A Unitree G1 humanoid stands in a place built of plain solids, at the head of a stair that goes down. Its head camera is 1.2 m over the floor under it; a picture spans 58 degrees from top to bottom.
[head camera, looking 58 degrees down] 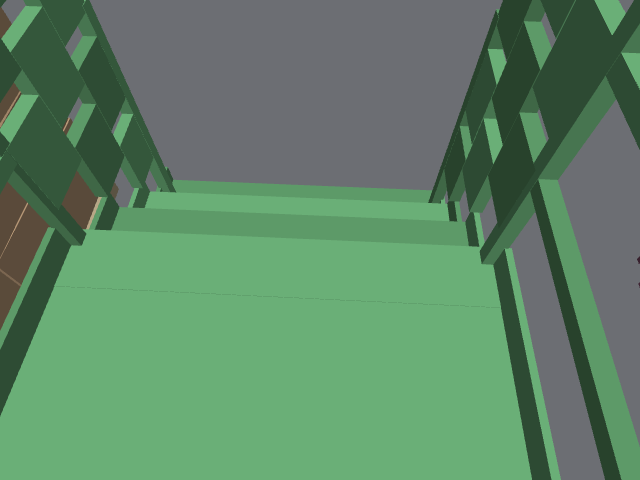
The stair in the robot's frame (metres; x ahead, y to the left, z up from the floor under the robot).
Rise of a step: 0.19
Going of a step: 0.23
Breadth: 1.40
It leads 3 degrees to the right of straight ahead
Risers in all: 4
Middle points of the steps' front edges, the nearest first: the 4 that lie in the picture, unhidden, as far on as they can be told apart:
0.76 0.13 0.00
0.98 0.12 -0.18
1.21 0.10 -0.37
1.44 0.09 -0.56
